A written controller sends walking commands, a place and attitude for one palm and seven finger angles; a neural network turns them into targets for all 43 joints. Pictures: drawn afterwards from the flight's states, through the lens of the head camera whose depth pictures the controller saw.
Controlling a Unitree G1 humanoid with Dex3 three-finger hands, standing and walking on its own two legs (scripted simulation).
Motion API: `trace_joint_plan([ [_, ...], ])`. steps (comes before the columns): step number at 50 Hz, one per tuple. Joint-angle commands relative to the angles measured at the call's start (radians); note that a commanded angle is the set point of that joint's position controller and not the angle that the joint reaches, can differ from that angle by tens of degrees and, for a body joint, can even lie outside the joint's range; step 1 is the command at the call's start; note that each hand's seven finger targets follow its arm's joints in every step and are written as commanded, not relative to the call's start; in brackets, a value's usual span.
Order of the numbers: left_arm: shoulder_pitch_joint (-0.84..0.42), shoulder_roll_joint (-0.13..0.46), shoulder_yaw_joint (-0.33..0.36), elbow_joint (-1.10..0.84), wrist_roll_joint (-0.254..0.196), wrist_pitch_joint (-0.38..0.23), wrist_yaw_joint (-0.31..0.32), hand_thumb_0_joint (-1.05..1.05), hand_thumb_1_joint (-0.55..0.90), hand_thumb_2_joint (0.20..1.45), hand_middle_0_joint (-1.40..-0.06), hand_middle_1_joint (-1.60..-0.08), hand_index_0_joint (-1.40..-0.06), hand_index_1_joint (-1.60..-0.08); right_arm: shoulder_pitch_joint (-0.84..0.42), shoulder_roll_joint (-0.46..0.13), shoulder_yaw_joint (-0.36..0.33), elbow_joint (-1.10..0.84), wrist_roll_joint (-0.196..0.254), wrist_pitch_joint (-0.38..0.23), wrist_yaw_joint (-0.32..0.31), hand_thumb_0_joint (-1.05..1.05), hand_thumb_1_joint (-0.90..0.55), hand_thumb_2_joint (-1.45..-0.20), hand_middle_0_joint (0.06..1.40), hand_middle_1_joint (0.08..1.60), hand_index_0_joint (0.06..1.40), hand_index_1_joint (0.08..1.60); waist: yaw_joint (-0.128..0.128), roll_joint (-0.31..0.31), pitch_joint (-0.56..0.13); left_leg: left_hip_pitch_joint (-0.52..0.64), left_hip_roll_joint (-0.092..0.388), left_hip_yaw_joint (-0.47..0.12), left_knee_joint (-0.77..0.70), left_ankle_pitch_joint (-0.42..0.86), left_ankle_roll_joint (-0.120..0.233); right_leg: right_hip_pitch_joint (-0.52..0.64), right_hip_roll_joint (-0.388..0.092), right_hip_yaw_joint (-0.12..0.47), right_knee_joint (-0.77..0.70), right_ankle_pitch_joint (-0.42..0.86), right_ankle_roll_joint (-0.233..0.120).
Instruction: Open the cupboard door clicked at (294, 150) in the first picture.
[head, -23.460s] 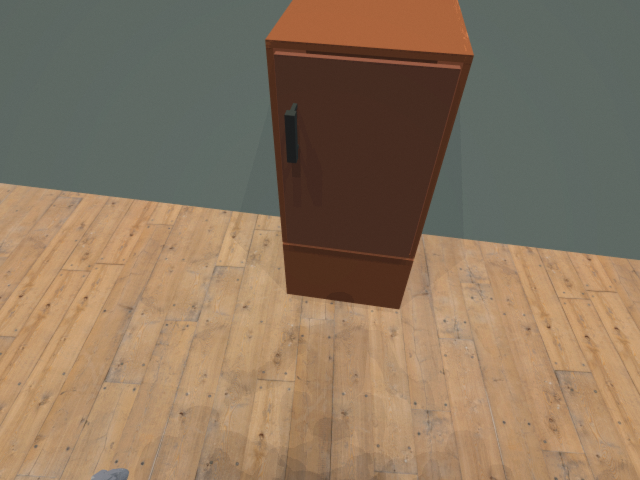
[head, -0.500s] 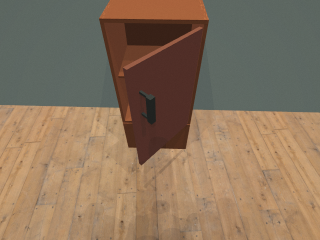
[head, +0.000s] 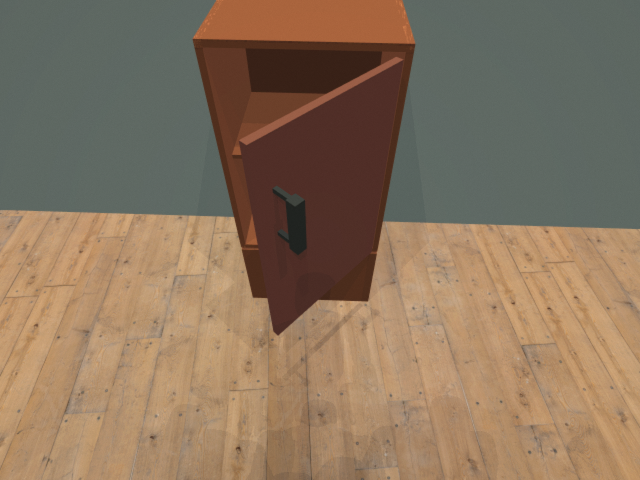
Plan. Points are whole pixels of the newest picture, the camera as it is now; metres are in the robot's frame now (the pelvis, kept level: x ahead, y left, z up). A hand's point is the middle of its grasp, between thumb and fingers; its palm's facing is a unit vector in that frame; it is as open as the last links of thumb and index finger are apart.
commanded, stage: walk to a spot facing it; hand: left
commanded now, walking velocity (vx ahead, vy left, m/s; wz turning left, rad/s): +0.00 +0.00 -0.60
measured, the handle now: (288, 220) +0.54 +0.09 -0.03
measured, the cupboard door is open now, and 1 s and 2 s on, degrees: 48 48 48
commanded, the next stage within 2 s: none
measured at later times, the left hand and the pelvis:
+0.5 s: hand out of the picture +0.09 +0.18 -0.17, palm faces -0.13 -0.95 -0.28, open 7.4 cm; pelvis -0.02 -0.02 -0.01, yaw -13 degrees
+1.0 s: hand out of the picture +0.10 +0.13 -0.17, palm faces -0.35 -0.91 -0.22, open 7.4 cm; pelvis -0.01 -0.03 +0.00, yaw -28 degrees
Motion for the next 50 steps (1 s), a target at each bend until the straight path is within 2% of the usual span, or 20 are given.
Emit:
trace_joint_plan([
  [1, 0.08, 0.106, 0.021, -0.022, 0.004, 0.0, 0.005, 0.0, 0.9, 0.9, -0.2, -0.3, -0.2, -0.3, 0.068, -0.081, -0.023, -0.015, 0.004, -0.001, -0.007, 0.0, -0.9, -0.9, 0.2, 0.3, 0.2, 0.3, 0.003, 0.004, 0.044, 0.027, 0.083, -0.021, -0.028, 0.158, 0.044, -0.094, -0.119, 0.115, -0.091, 0.18, -0.01],
  [7, 0.044, 0.154, 0.063, -0.067, 0.013, 0.026, -0.005, 0.0, 0.9, 0.9, -0.2, -0.3, -0.2, -0.3, 0.049, -0.109, -0.056, -0.059, 0.003, 0.021, -0.014, 0.0, -0.9, -0.9, 0.2, 0.3, 0.2, 0.3, -0.001, -0.068, 0.035, -0.021, 0.088, 0.054, 0.072, 0.058, 0.029, -0.131, -0.141, 0.19, -0.05, 0.221, -0.039],
  [11, 0.004, 0.176, 0.083, -0.103, 0.015, 0.035, -0.014, 0.0, 0.9, 0.9, -0.2, -0.3, -0.2, -0.3, 0.038, -0.122, -0.071, -0.093, 0.002, 0.017, -0.016, 0.0, -0.9, -0.9, 0.2, 0.3, 0.2, 0.3, -0.009, -0.03, 0.003, 0.002, 0.107, 0.067, 0.083, 0.048, 0.027, -0.171, -0.13, 0.222, 0.006, 0.264, -0.048],
  [14, -0.021, 0.156, 0.087, -0.137, 0.016, 0.04, -0.024, 0.0, 0.9, 0.9, -0.2, -0.3, -0.2, -0.3, 0.048, -0.17, -0.083, -0.111, -0.002, 0.01, -0.022, 0.0, -0.9, -0.9, 0.2, 0.3, 0.2, 0.3, -0.014, 0.106, -0.008, 0.049, 0.218, -0.049, -0.018, 0.067, 0.08, -0.26, -0.036, 0.16, 0.143, 0.174, -0.012],
  [15, -0.027, 0.141, 0.087, -0.15, 0.015, 0.042, -0.028, 0.0, 0.9, 0.9, -0.2, -0.3, -0.2, -0.3, 0.06, -0.199, -0.09, -0.117, -0.005, 0.008, -0.024, 0.0, -0.9, -0.9, 0.2, 0.3, 0.2, 0.3, -0.015, 0.189, -0.017, 0.061, 0.296, -0.128, -0.079, 0.075, 0.128, -0.295, 0.001, 0.11, 0.258, 0.062, 0.003],
  [16, -0.054, 0.134, 0.088, -0.168, 0.017, 0.044, -0.032, 0.0, 0.9, 0.9, -0.2, -0.3, -0.2, -0.3, 0.073, -0.211, -0.095, -0.123, -0.007, 0.002, -0.025, 0.0, -0.9, -0.9, 0.2, 0.3, 0.2, 0.3, -0.024, 0.257, -0.019, 0.066, 0.372, -0.18, -0.137, 0.136, 0.182, -0.342, 0.009, 0.07, 0.416, -0.164, 0.017],
  [17, -0.075, 0.133, 0.09, -0.181, 0.018, 0.047, -0.036, 0.0, 0.9, 0.9, -0.2, -0.3, -0.2, -0.3, 0.077, -0.211, -0.092, -0.131, -0.009, -0.001, -0.024, 0.0, -0.9, -0.9, 0.2, 0.3, 0.2, 0.3, -0.024, 0.227, -0.027, 0.076, 0.408, -0.195, -0.15, 0.173, 0.219, -0.362, -0.015, 0.079, 0.518, -0.268, 0.021],
  [18, -0.085, 0.136, 0.092, -0.191, 0.021, 0.049, -0.041, 0.0, 0.9, 0.9, -0.2, -0.3, -0.2, -0.3, 0.061, -0.222, -0.092, -0.143, -0.013, -0.002, -0.023, 0.0, -0.9, -0.9, 0.2, 0.3, 0.2, 0.3, -0.02, 0.205, -0.023, 0.049, 0.417, -0.178, -0.156, 0.177, 0.223, -0.367, -0.031, 0.088, 0.56, -0.29, 0.026],
  [22, -0.048, 0.116, 0.086, -0.194, 0.019, 0.043, -0.055, 0.0, 0.9, 0.9, -0.2, -0.3, -0.2, -0.3, -0.029, -0.236, -0.096, -0.191, -0.018, -0.001, -0.015, 0.0, -0.9, -0.9, 0.2, 0.3, 0.2, 0.3, 0.023, 0.123, -0.072, 0.03, 0.348, 0.01, -0.041, 0.276, 0.152, -0.237, -0.044, 0.033, 0.362, -0.19, 0.03],
  [24, 0.029, 0.146, 0.094, -0.179, 0.02, 0.04, -0.055, 0.0, 0.9, 0.9, -0.2, -0.3, -0.2, -0.3, -0.063, -0.249, -0.103, -0.208, -0.009, 0.008, -0.009, 0.0, -0.9, -0.9, 0.2, 0.3, 0.2, 0.3, 0.064, 0.075, -0.086, -0.04, 0.293, 0.098, 0.086, 0.16, 0.082, -0.099, -0.029, 0.006, 0.143, 0.031, 0.034],
  [25, 0.055, 0.204, 0.105, -0.174, 0.027, 0.032, -0.047, 0.0, 0.9, 0.9, -0.2, -0.3, -0.2, -0.3, -0.066, -0.218, -0.103, -0.221, 0.001, 0.013, -0.004, 0.0, -0.9, -0.9, 0.2, 0.3, 0.2, 0.3, 0.077, -0.09, -0.073, -0.128, 0.207, 0.159, 0.227, -0.007, 0.025, -0.027, -0.089, 0.109, -0.022, 0.169, 0.017],
  [26, 0.059, 0.325, 0.126, -0.18, 0.039, 0.023, -0.031, 0.0, 0.9, 0.9, -0.2, -0.3, -0.2, -0.3, -0.077, -0.144, -0.092, -0.263, 0.008, 0.015, 0.007, 0.0, -0.9, -0.9, 0.2, 0.3, 0.2, 0.3, 0.082, -0.403, -0.043, -0.356, 0.058, 0.223, 0.483, -0.373, -0.035, 0.029, -0.34, 0.495, -0.124, 0.356, -0.078],
  [27, 0.08, 0.344, 0.126, -0.185, 0.02, 0.027, -0.024, 0.0, 0.9, 0.9, -0.2, -0.3, -0.2, -0.3, -0.114, -0.173, -0.096, -0.278, 0.003, 0.028, 0.01, 0.0, -0.9, -0.9, 0.2, 0.3, 0.2, 0.3, 0.106, -0.322, -0.045, -0.364, 0.055, 0.101, 0.646, -0.423, -0.026, -0.02, -0.397, 0.531, -0.114, 0.434, -0.14],
  [28, 0.043, 0.324, 0.122, -0.2, 0.021, 0.027, -0.019, 0.0, 0.9, 0.9, -0.2, -0.3, -0.2, -0.3, -0.117, -0.164, -0.099, -0.27, 0.007, 0.03, 0.014, 0.0, -0.9, -0.9, 0.2, 0.3, 0.2, 0.3, 0.075, -0.207, -0.023, -0.393, 0.077, 0.049, 0.707, -0.362, -0.02, -0.033, -0.368, 0.468, -0.102, 0.351, -0.172],
  [30, -0.05, 0.276, 0.112, -0.227, 0.021, 0.027, -0.013, 0.0, 0.9, 0.9, -0.2, -0.3, -0.2, -0.3, -0.144, -0.175, -0.1, -0.261, 0.005, 0.033, 0.015, 0.0, -0.9, -0.9, 0.2, 0.3, 0.2, 0.3, 0.039, -0.202, 0.01, -0.413, 0.09, 0.027, 0.745, -0.251, -0.03, -0.064, -0.275, 0.428, -0.073, 0.354, -0.148],
  [34, -0.02, 0.264, 0.105, -0.238, 0.019, 0.014, -0.01, 0.0, 0.9, 0.9, -0.2, -0.3, -0.2, -0.3, -0.141, -0.155, -0.095, -0.261, 0.008, 0.036, 0.02, 0.0, -0.9, -0.9, 0.2, 0.3, 0.2, 0.3, 0.032, -0.086, -0.077, -0.364, 0.065, 0.028, 0.687, -0.176, -0.043, -0.006, -0.229, 0.381, -0.042, 0.459, -0.128],
  [41, 0.018, 0.268, 0.109, -0.245, 0.024, 0.015, -0.015, 0.0, 0.9, 0.9, -0.2, -0.3, -0.2, -0.3, -0.2, -0.164, -0.094, -0.306, 0.011, 0.032, 0.012, 0.0, -0.9, -0.9, 0.2, 0.3, 0.2, 0.3, 0.046, -0.116, -0.058, -0.369, 0.04, 0.0, 0.575, -0.194, -0.044, -0.002, -0.221, 0.479, -0.067, 0.396, -0.145],
  [46, 0.02, 0.281, 0.117, -0.25, 0.028, 0.018, -0.017, 0.0, 0.9, 0.9, -0.2, -0.3, -0.2, -0.3, -0.211, -0.152, -0.089, -0.329, 0.02, 0.016, 0.008, 0.0, -0.9, -0.9, 0.2, 0.3, 0.2, 0.3, 0.052, -0.112, -0.088, -0.281, 0.011, 0.0, 0.408, -0.238, -0.03, -0.011, -0.211, 0.542, -0.029, 0.49, -0.171],
  [48, -0.005, 0.285, 0.12, -0.258, 0.028, 0.019, -0.017, 0.0, 0.9, 0.9, -0.2, -0.3, -0.2, -0.3, -0.169, -0.149, -0.089, -0.326, 0.024, 0.01, 0.005, 0.0, -0.9, -0.9, 0.2, 0.3, 0.2, 0.3, 0.032, -0.107, -0.102, -0.216, 0.003, -0.001, 0.312, -0.225, -0.024, -0.037, -0.203, 0.551, -0.01, 0.511, -0.162],
  [50, -0.046, 0.28, 0.118, -0.269, 0.022, 0.024, -0.02, 0.0, 0.9, 0.9, -0.2, -0.3, -0.2, -0.3, -0.096, -0.151, -0.088, -0.304, 0.026, 0.003, 0.001, 0.0, -0.9, -0.9, 0.2, 0.3, 0.2, 0.3, -0.004, -0.101, -0.123, -0.068, -0.004, 0.002, 0.139, -0.124, -0.018, -0.117, -0.155, 0.527, 0.025, 0.45, -0.115],
])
